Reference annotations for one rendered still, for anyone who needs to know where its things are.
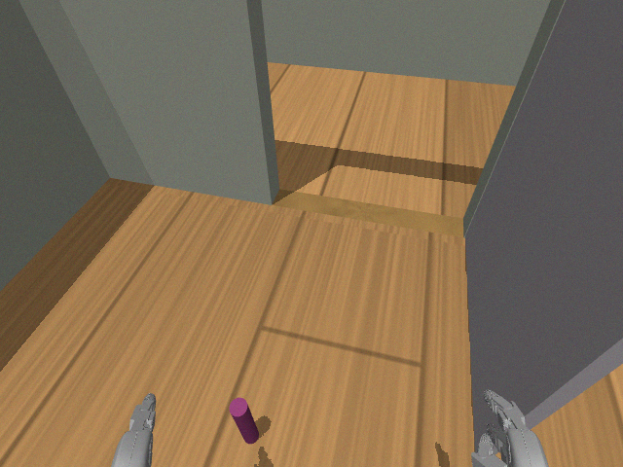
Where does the right robot hand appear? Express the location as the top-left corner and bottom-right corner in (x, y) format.
(471, 389), (549, 467)

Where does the left robot hand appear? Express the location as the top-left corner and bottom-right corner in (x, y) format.
(111, 393), (156, 467)

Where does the can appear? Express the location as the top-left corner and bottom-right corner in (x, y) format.
(229, 398), (259, 444)

